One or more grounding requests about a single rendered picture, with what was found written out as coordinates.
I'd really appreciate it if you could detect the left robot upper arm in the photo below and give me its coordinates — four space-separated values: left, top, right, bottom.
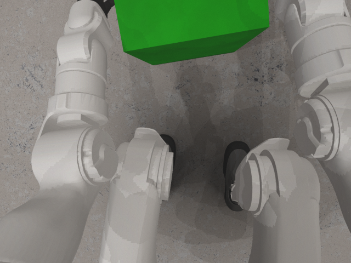
0 126 118 263

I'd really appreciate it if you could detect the right robot upper arm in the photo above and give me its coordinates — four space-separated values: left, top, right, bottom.
293 90 351 233

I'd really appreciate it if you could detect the robot left forearm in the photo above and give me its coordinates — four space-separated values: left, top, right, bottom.
31 0 114 165

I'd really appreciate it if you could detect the robot right forearm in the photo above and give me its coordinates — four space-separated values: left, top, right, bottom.
274 0 351 98

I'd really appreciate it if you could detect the carton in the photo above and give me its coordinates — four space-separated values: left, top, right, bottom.
114 0 269 65

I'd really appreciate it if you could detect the robot left foot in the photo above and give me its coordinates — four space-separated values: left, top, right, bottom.
160 134 176 201

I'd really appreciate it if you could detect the left robot hand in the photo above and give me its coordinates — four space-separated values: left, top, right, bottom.
77 0 115 17

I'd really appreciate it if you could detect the robot left shin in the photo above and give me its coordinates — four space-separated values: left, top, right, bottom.
109 128 166 183

